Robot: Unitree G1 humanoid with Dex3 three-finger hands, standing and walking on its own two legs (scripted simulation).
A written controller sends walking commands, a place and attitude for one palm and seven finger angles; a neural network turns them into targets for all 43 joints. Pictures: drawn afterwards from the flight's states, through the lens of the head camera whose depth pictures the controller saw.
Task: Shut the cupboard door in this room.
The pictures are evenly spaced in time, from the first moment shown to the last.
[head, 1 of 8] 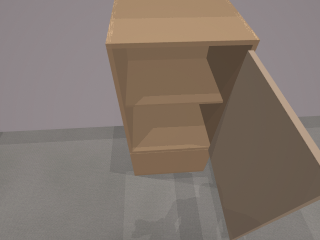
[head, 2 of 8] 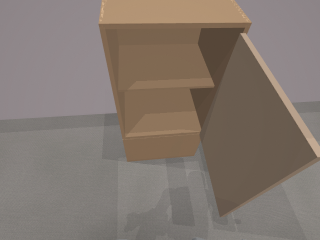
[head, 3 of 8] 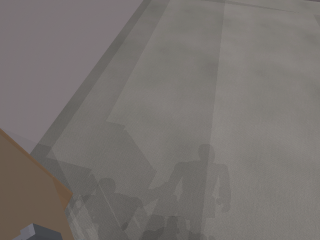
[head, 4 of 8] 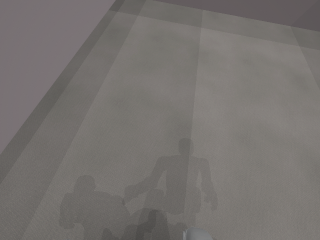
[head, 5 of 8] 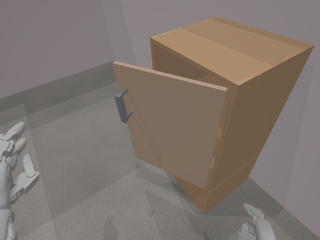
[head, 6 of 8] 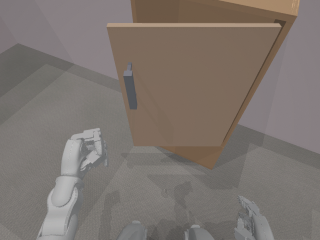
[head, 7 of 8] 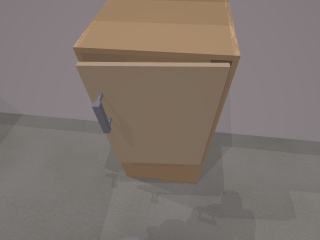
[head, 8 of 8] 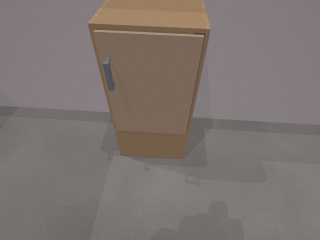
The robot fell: no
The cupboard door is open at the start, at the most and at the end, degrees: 89 89 0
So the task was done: yes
